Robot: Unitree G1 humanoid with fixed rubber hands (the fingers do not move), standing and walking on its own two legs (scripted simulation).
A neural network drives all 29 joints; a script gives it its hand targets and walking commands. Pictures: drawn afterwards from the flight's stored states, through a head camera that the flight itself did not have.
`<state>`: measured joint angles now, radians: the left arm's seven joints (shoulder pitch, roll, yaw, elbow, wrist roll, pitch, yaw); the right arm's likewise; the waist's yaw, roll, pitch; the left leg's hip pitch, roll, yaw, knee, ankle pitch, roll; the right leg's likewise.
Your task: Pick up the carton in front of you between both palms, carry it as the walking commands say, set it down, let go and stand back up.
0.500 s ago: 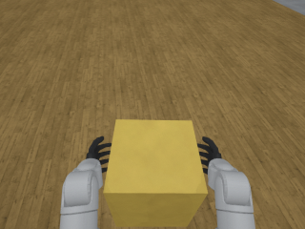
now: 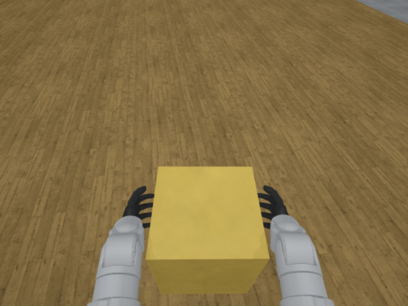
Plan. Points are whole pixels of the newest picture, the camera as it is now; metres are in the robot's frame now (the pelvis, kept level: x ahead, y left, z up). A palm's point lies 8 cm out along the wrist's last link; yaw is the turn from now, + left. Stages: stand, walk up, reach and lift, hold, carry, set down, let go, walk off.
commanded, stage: carry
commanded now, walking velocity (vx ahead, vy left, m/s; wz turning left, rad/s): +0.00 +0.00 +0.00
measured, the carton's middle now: (204, 233) +0.30 +0.00 -0.06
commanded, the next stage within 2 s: none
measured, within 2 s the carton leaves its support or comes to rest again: neither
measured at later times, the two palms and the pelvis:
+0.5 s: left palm (128, 239) +0.24 +0.14 +0.04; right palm (287, 238) +0.24 -0.15 +0.04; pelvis -0.04 +0.00 +0.00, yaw +0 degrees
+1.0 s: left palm (127, 246) +0.23 +0.14 +0.04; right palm (289, 244) +0.23 -0.16 +0.04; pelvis -0.05 +0.00 +0.00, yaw -1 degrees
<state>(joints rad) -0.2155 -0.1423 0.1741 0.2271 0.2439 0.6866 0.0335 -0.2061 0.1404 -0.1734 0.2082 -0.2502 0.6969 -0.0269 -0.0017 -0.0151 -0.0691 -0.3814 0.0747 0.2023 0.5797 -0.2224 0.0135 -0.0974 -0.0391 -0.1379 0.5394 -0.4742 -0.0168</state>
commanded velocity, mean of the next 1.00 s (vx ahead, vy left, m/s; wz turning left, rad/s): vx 0.01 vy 0.00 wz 0.00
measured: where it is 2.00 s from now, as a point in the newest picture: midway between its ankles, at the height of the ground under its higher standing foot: (205, 300)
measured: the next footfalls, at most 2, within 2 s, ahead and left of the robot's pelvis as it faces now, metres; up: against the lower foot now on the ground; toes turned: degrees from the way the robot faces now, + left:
right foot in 1.68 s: +0.34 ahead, -0.12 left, +0.00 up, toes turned -5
left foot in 2.00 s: +0.40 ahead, +0.09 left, +0.00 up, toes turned -11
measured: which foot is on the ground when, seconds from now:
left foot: down 0.00-1.00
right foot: down 0.00-1.00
